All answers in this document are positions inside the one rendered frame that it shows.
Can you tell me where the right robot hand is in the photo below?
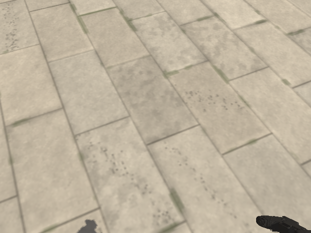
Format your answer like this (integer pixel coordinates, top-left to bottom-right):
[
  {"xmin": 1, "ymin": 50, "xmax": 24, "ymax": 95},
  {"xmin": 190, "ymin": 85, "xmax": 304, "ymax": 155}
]
[{"xmin": 256, "ymin": 216, "xmax": 311, "ymax": 233}]

